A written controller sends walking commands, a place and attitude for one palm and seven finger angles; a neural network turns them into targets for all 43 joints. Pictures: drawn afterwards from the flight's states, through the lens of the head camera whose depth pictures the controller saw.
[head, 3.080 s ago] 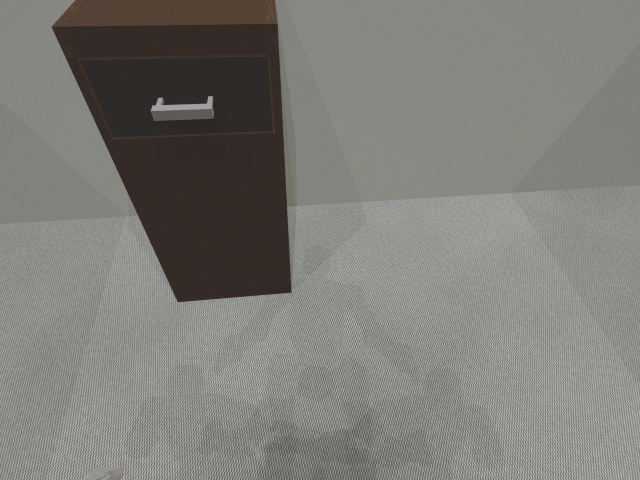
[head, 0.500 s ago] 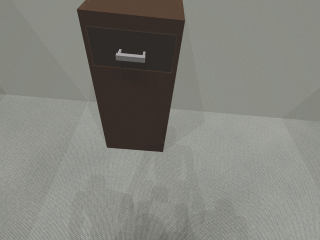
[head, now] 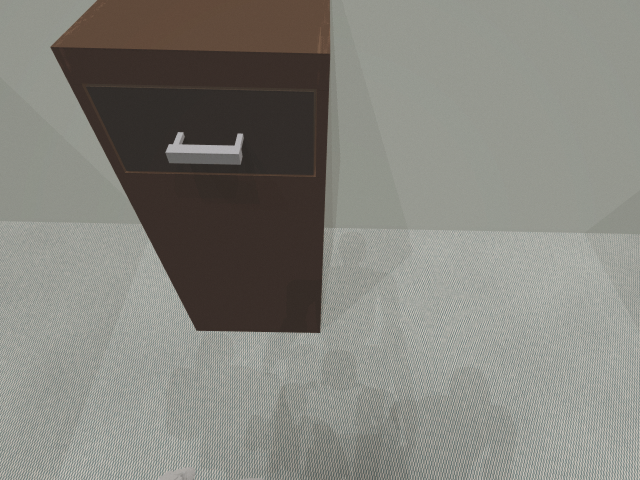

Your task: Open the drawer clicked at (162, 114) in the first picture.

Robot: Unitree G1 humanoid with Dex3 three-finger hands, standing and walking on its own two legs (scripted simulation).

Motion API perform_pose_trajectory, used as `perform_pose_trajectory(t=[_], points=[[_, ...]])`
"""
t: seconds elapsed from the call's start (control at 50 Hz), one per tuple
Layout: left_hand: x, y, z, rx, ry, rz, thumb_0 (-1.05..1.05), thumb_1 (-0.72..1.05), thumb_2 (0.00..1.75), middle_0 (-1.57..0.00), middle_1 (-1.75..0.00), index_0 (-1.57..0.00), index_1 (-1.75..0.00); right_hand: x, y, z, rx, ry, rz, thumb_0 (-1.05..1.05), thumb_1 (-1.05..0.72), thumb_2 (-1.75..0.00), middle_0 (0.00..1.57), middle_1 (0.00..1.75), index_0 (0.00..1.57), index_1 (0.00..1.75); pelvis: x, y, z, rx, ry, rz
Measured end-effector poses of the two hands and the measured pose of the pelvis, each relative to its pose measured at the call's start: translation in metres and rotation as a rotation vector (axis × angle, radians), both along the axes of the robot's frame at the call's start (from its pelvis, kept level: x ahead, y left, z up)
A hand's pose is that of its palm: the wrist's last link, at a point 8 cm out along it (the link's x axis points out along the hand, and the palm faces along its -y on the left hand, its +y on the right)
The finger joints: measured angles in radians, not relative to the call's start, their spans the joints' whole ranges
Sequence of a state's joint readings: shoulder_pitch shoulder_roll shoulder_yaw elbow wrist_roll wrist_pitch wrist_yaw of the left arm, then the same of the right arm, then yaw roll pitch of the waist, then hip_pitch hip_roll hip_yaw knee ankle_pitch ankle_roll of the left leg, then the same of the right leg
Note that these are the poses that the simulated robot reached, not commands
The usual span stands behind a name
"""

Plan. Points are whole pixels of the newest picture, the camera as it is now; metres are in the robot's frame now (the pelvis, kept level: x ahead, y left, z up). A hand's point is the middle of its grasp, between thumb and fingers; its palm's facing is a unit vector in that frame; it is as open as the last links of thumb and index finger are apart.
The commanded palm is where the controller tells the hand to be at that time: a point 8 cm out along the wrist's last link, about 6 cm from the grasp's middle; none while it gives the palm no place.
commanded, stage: take the last steps up to it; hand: left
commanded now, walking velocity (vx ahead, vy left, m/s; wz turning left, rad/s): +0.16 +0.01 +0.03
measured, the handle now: (207, 146) +0.63 +0.22 +0.05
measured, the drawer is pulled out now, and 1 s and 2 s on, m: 0.00 0.00 0.00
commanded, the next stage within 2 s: come to a stop and stand still in 0.02 s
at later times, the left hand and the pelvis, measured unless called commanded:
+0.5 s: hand out of the picture +0.11 +0.21 -0.16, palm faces +0.03 -0.97 -0.22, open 7.3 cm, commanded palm none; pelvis +0.09 +0.02 +0.01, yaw -2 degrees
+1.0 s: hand out of the picture +0.11 +0.19 -0.16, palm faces +0.06 -0.97 -0.22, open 7.3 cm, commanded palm none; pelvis +0.07 +0.00 +0.01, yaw +0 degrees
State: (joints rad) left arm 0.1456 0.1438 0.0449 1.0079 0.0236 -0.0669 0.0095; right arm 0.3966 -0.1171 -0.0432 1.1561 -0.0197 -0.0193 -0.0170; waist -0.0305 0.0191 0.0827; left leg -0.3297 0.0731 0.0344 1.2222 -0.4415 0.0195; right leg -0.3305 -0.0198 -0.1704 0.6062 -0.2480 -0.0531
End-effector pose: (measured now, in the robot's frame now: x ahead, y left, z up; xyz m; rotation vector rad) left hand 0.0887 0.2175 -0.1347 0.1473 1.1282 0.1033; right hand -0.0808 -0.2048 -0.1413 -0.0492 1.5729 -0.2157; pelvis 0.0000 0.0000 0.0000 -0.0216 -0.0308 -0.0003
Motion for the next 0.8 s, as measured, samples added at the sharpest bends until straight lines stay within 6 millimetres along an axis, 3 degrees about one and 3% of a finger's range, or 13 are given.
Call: perform_pose_trajectory(t=[0.08,0.18,0.26,0.34,0.42,0.5,0.64,0.8], points=[[-0.005,0.016,0.007,0.042,0.069,0.049,-0.02,0.95,0.9,-0.2,-0.3,-0.2,-0.3,0.093,-0.021,0.009,-0.049,-0.173,0.059,0.0,-0.91,-0.9,0.2,0.3,0.19,0.3,0.027,0.0,0.01,-0.004,0.013,0.009],[-0.013,0.028,0.001,0.026,0.174,0.073,-0.01,0.94,0.9,-0.2,-0.3,-0.2,-0.3,0.19,-0.02,0.022,-0.076,-0.334,0.131,0.0,-0.91,-0.9,0.19,0.3,0.19,0.3,0.06,0.009,0.012,-0.013,0.014,0.005],[-0.014,0.034,-0.014,-0.004,0.25,0.106,0.0,0.93,0.9,-0.2,-0.3,-0.2,-0.3,0.243,-0.002,0.022,-0.091,-0.39,0.179,0.0,-0.91,-0.9,0.19,0.3,0.19,0.3,0.088,0.023,0.005,-0.024,-0.003,0.002],[-0.01,0.035,-0.013,-0.013,0.302,0.115,0.0,0.92,0.9,-0.19,-0.3,-0.2,-0.3,0.271,0.018,0.026,-0.071,-0.39,0.196,0.0,-0.91,-0.9,0.2,0.3,0.19,0.3,0.1,0.028,0.01,0.006,0.008,-0.014],[-0.001,0.037,-0.003,0.007,0.316,0.096,0.0,0.91,0.9,-0.2,-0.3,-0.2,-0.3,0.28,0.023,0.025,-0.049,-0.39,0.175,0.0,-0.91,-0.9,0.2,0.3,0.2,0.3,0.097,0.026,0.014,0.002,0.023,-0.026],[0.013,0.039,0.004,0.048,0.281,0.078,0.0,0.91,0.9,-0.2,-0.3,-0.2,-0.3,0.272,0.007,0.021,-0.049,-0.385,0.144,-0.01,-0.91,-0.9,0.2,0.3,0.2,0.3,0.089,0.017,0.014,0.006,0.028,-0.039],[0.029,0.023,0.01,0.13,0.152,0.054,0.0,0.91,0.9,-0.19,-0.3,-0.2,-0.3,0.236,-0.042,-0.004,-0.032,-0.337,0.101,0.0,-0.91,-0.9,0.2,0.3,0.2,0.3,0.077,-0.014,0.0,0.044,0.014,-0.029],[0.028,-0.006,0.024,0.083,0.141,0.037,0.0,0.91,0.9,-0.2,-0.3,-0.2,-0.3,0.186,-0.065,0.007,-0.043,-0.225,0.086,0.0,-0.91,-0.9,0.2,0.3,0.19,0.3,0.076,-0.022,0.016,0.05,0.024,-0.019]])
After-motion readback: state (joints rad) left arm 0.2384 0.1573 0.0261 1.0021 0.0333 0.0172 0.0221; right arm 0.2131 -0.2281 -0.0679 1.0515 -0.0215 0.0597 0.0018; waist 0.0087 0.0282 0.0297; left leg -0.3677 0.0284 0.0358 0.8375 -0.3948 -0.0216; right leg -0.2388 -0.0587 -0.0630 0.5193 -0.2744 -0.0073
